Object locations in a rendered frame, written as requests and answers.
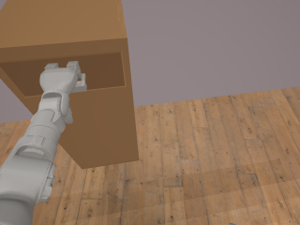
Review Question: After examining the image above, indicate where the drawer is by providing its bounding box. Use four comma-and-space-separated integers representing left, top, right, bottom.
0, 51, 125, 97

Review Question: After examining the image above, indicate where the handle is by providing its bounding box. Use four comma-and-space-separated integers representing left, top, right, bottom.
71, 73, 87, 93

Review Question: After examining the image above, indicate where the left robot upper arm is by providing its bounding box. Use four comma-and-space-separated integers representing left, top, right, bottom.
0, 155, 56, 225

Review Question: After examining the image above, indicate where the robot left forearm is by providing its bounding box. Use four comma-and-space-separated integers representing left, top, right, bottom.
0, 89, 70, 180

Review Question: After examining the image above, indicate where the cabinet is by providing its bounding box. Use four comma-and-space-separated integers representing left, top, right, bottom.
0, 0, 139, 169

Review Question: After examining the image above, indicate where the robot left hand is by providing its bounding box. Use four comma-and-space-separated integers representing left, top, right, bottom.
39, 61, 82, 124

